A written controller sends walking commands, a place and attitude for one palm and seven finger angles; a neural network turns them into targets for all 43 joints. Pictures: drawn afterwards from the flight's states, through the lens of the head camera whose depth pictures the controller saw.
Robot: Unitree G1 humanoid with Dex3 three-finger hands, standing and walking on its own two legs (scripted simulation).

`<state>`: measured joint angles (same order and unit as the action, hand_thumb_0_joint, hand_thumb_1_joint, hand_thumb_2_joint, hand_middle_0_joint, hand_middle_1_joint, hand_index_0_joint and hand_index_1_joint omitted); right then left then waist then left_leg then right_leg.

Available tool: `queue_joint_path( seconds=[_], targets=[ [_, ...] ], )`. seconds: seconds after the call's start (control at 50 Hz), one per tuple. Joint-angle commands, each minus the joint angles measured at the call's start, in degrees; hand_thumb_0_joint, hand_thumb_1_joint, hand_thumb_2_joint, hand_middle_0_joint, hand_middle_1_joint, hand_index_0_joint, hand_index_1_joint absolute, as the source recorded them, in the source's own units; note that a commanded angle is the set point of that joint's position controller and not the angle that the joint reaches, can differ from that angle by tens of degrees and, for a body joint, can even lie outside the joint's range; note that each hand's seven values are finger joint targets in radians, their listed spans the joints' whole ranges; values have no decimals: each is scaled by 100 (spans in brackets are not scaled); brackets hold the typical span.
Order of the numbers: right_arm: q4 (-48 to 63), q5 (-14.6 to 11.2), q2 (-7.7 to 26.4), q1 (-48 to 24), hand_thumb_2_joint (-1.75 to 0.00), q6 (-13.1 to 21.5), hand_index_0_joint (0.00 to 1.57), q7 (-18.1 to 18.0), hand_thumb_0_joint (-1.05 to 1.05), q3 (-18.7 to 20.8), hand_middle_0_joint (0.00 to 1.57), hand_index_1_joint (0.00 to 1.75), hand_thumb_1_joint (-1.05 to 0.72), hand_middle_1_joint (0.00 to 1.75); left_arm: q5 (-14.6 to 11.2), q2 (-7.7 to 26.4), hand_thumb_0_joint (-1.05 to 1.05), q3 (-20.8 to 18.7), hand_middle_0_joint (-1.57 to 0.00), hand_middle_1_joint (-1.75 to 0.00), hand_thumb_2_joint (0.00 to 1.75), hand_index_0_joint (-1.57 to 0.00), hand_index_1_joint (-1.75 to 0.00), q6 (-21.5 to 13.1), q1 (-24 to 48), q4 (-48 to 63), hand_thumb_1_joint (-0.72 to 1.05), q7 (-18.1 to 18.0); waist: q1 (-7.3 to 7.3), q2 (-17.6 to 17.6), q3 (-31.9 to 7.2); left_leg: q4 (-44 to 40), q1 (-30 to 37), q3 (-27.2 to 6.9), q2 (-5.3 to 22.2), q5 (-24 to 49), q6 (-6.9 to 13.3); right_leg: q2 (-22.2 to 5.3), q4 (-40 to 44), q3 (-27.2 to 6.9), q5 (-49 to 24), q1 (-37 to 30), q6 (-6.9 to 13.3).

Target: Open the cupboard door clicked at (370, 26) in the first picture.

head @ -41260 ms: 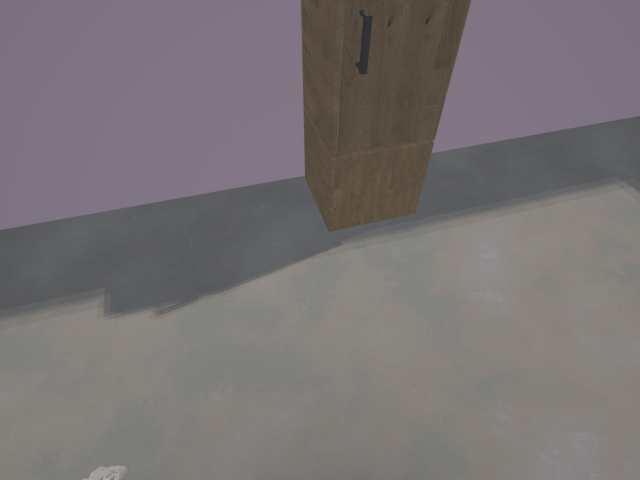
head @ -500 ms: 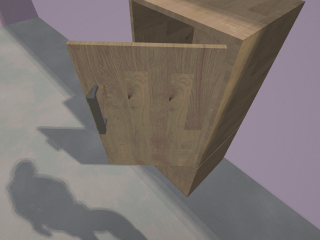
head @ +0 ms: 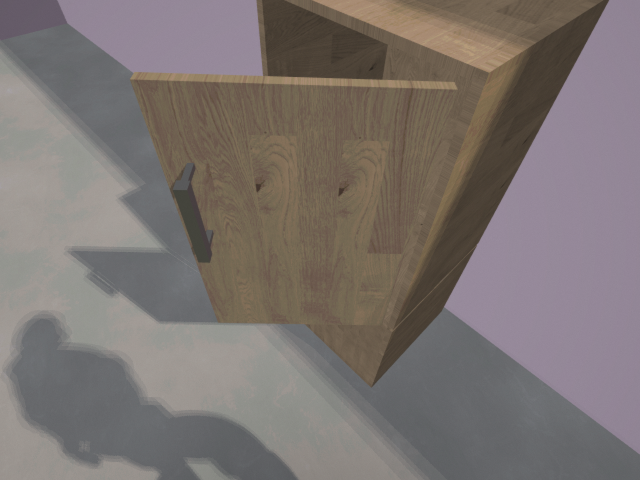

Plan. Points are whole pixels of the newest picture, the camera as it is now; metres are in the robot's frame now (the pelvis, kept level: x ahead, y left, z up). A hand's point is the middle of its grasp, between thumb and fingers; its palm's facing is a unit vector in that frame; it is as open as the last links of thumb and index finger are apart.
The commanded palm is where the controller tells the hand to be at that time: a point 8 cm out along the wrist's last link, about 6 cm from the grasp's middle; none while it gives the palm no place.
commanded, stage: shuffle to correct the standing spot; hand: left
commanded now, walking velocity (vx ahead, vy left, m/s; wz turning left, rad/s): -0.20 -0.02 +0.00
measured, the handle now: (197, 215) +0.46 +0.22 +0.04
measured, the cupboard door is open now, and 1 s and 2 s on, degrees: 45 45 45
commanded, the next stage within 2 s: come to a stop and stand still in 0.10 s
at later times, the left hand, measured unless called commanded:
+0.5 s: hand out of the picture +0.00 +0.18 -0.18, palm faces +0.04 -0.98 -0.19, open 7.3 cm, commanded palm none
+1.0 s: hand out of the picture +0.00 +0.19 -0.18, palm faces +0.08 -0.97 -0.24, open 7.4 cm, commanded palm none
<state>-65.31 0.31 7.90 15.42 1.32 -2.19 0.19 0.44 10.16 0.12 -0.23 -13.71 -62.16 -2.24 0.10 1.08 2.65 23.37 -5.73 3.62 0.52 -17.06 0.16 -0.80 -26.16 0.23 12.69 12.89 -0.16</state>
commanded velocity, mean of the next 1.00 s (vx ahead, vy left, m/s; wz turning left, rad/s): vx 0.00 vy -0.01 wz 0.03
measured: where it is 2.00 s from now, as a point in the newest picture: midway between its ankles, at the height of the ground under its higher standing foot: outside the picture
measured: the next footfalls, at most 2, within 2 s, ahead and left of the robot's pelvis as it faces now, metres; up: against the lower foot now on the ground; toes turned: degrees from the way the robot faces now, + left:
none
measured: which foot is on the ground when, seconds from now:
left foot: down 0.00-1.00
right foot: down 0.00-1.00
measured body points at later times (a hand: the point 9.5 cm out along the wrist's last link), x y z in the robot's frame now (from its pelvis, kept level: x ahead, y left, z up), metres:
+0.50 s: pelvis -0.04 +0.00 +0.00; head -0.04 +0.01 +0.45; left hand +0.00 +0.23 -0.16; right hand -0.05 -0.23 -0.16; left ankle -0.05 +0.11 -0.74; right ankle +0.00 -0.12 -0.73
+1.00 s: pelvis -0.01 +0.00 -0.01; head -0.02 -0.01 +0.44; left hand +0.00 +0.24 -0.16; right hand +0.07 -0.25 -0.15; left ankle -0.05 +0.11 -0.74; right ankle -0.02 -0.12 -0.74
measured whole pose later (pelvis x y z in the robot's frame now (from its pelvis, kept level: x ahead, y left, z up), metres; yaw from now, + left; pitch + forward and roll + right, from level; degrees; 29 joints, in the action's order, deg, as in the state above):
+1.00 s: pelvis -0.01 +0.00 -0.01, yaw +2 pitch -1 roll +0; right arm -59.7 0.4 12.4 11.5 1.2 -2.1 1.9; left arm 0.8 10.2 -0.1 -1.5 -18.0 -58.9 -2.6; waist 0.5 -0.8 -0.6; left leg 30.6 -9.5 0.9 0.1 -19.6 0.3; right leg 0.0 -31.1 0.8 18.1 11.6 0.5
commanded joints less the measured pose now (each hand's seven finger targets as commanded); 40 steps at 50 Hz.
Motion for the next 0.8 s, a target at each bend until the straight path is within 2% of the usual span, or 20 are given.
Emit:
queue_joint_path(
  seconds=[0.0,0.14,0.2,0.26,0.3,0.32,0.36,0.4,0.44,0.48,0.5,0.56,0.6,0.62,0.64,0.66,0.68,0.72,0.74,0.78],
  targets=[
    [330,26,625,361,-90,-12,20,-51,0,181,20,30,-90,30,25,618,0,-214,-20,-30,90,-20,-30,-19,-279,350,90,-34,8,-240,-256,-60,-216,-353,668,2423,110,-576,-223,-464,-2226,-233,230],
    [773,65,811,7,-90,-184,20,-28,0,356,20,30,-90,30,79,609,0,-316,-20,-30,90,-20,-30,122,-167,723,90,-14,20,-313,-213,208,-734,-609,831,2024,297,-411,-775,-343,-1459,168,196],
    [969,76,793,-121,-90,-242,20,13,0,395,20,30,-90,30,98,641,0,-333,-20,-30,90,-20,-30,150,-193,856,90,-3,39,-48,-245,532,-1092,-612,634,978,282,-540,-597,-603,-954,315,320],
    [903,72,477,233,-90,-263,20,79,0,325,20,30,-90,30,101,803,0,-306,-20,-30,90,-20,-30,115,-94,920,90,-3,-90,836,-301,1074,-972,-261,2,-720,101,-1067,691,-1415,1099,749,640],
    [741,98,441,536,-90,-261,20,125,0,291,20,30,-90,30,97,909,0,-327,-20,-30,90,-20,-30,121,169,1005,90,6,-199,1099,-208,1172,-424,-162,-88,-646,114,-1078,1307,-1399,2552,1411,593],
    [645,108,416,668,-90,-254,20,133,0,261,20,30,-90,30,94,855,0,-309,-20,-30,90,-20,-30,119,262,993,90,4,-275,918,-164,896,-145,-207,-40,-634,130,-957,1358,-1251,2752,1614,489],
    [515,151,457,824,-90,-190,20,156,0,205,20,30,-90,30,89,754,0,-301,-20,-30,90,-20,-30,120,288,961,90,30,-262,335,95,204,-371,-460,109,-942,201,-571,1015,-804,2520,1548,241],
    [547,200,553,656,-90,-134,20,146,0,187,20,30,-90,30,85,545,0,-295,-20,-30,90,-20,-30,133,64,908,90,65,-88,-562,383,-846,-1371,-1127,541,-2029,303,-120,207,-308,1994,860,128],
    [619,167,763,330,-90,-88,20,109,0,216,20,30,-90,30,125,264,0,-272,-20,-30,90,-20,-30,117,-235,767,90,115,100,-1039,441,-1450,-2113,-1610,1021,-2344,526,125,-926,159,859,30,101],
    [694,124,808,107,-90,-58,20,73,0,212,20,30,-90,30,135,99,0,-239,-20,-30,90,-20,-30,95,-534,642,90,145,244,-878,400,-1397,-2258,-1554,1097,-2124,621,90,-1159,157,617,-254,96],
    [675,117,775,109,-90,-46,20,55,0,202,20,30,-90,30,124,80,0,-217,-20,-30,90,-20,-30,61,-611,603,90,144,249,-774,438,-1229,-2065,-1433,982,-1925,570,55,-778,69,621,-191,110],
    [530,71,449,450,-90,20,20,47,0,115,20,30,-90,30,71,261,0,-171,-20,-30,90,-20,-30,-69,-753,449,90,86,157,-452,530,-441,-1477,-912,440,-501,304,-364,329,-647,221,-94,278],
    [427,50,351,653,-90,15,20,41,0,90,20,30,-90,30,32,405,0,-155,-20,-30,90,-20,-30,-138,-755,330,90,68,33,292,115,22,-962,-495,243,-47,152,-569,560,-920,248,-55,369],
    [916,182,947,166,-90,-63,20,132,0,142,20,30,-90,30,94,1171,0,-77,-20,-30,90,-20,-30,-141,-518,637,90,-8,-207,-229,659,125,-1083,-682,83,596,145,-305,241,-534,313,384,332],
    [941,134,711,249,-90,73,20,112,0,166,20,30,-90,30,44,739,0,-135,-20,-30,90,-20,-30,-150,-757,615,90,-33,6,-501,-336,355,-890,-691,403,504,130,-444,-24,-504,590,173,293],
    [928,104,633,334,-90,103,20,80,0,148,20,30,-90,30,34,649,0,-79,-20,-30,90,-20,-30,-188,-787,618,90,-41,-52,-476,-851,474,-712,-755,354,732,158,-450,-26,-605,97,-114,346],
    [914,83,590,449,-90,105,20,44,0,160,20,30,-90,30,36,562,0,-99,-20,-30,90,-20,-30,-203,-810,598,90,-43,-93,-279,-920,586,-719,-722,330,783,162,-486,21,-655,-56,-142,360],
    [885,76,553,511,-90,99,20,29,0,125,20,30,-90,30,28,512,0,-77,-20,-30,90,-20,-30,-244,-900,523,90,-56,-103,462,-735,714,-767,-583,269,987,160,-590,122,-817,-1075,-233,384],
    [857,54,586,512,-90,85,20,20,0,163,20,30,-90,30,33,530,0,-110,-20,-30,90,-20,-30,-246,-846,486,90,-60,-162,536,-400,661,-863,-564,232,877,140,-643,131,-785,-1274,-110,380],
    [819,31,748,473,-90,96,20,-1,0,216,20,30,-90,30,42,613,0,-169,-20,-30,90,-20,-30,-252,-866,500,90,-70,-135,260,-244,528,-798,-615,319,1296,185,-547,-111,-639,-1915,-132,363]
  ],
)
